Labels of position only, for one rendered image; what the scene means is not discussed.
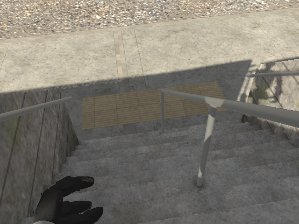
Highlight stairs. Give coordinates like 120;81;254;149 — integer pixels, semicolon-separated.
16;119;299;224

